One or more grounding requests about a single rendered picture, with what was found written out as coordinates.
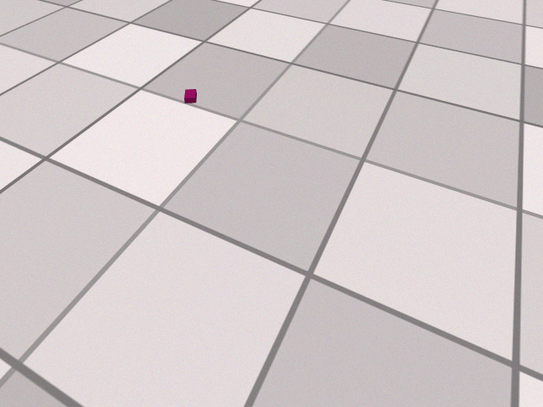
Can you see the small box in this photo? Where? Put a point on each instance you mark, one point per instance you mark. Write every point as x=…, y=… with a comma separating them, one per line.
x=190, y=96

